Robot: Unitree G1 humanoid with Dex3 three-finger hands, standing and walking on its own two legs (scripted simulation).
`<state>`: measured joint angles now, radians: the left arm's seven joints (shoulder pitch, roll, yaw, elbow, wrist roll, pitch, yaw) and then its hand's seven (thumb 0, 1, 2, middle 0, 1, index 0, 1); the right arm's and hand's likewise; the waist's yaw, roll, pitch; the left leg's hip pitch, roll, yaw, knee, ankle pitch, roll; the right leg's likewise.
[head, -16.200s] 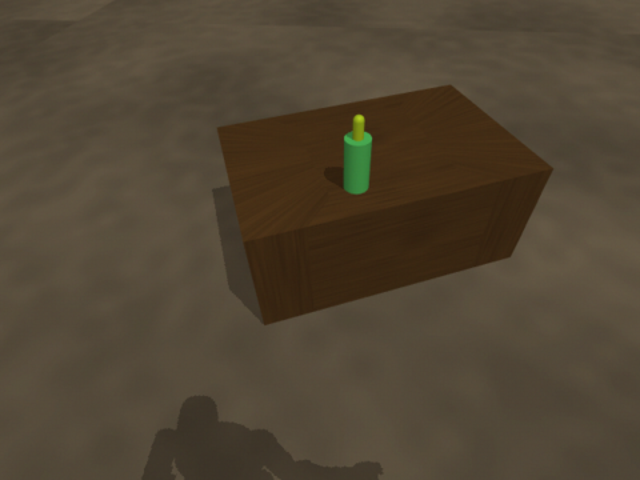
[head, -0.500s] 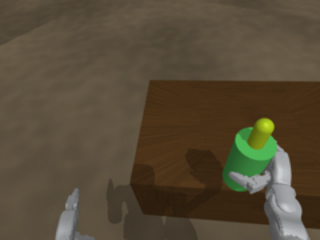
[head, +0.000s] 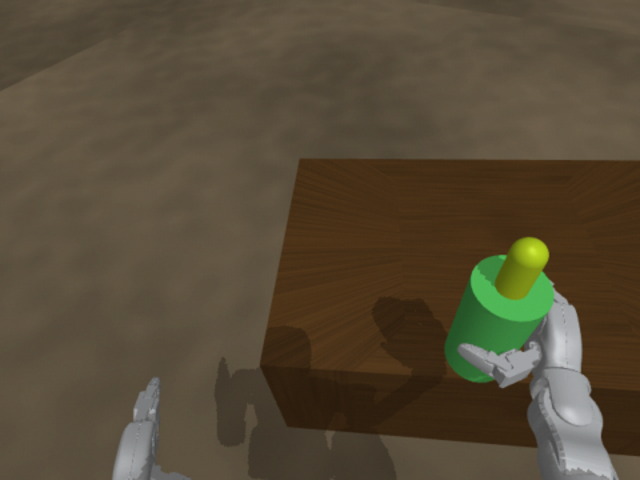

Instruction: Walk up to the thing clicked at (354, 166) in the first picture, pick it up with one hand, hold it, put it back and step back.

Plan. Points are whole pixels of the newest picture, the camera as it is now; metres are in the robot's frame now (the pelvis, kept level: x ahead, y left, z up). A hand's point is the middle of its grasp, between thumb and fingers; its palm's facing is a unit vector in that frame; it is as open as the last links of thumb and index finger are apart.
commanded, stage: hold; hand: right
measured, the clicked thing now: (498, 310) +0.32 -0.16 +0.06
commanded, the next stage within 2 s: crouch in 1.10 s
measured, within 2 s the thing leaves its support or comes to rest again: neither
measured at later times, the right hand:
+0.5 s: hand (496, 316) +0.33 -0.17 +0.02, palm faces +0.16 +0.99 -0.01, open 11.2 cm
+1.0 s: hand (497, 320) +0.32 -0.17 +0.02, palm faces +0.17 +0.99 -0.02, open 11.3 cm
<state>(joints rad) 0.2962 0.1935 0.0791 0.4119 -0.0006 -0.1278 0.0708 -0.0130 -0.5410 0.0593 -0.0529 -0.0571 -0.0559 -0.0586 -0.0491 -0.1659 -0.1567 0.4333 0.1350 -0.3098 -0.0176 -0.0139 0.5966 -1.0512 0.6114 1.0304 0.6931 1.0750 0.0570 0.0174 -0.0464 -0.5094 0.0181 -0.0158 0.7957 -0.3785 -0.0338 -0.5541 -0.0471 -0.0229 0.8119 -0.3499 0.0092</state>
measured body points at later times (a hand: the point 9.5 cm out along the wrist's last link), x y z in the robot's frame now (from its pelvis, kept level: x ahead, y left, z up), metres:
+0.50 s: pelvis +0.01 +0.00 +0.00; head +0.04 -0.01 +0.45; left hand +0.17 +0.26 -0.05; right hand +0.31 -0.22 +0.03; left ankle +0.02 +0.14 -0.70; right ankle +0.04 -0.12 -0.70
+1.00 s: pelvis +0.01 +0.00 +0.00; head +0.04 -0.01 +0.45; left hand +0.17 +0.26 -0.05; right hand +0.31 -0.22 +0.03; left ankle +0.02 +0.14 -0.70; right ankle +0.04 -0.12 -0.70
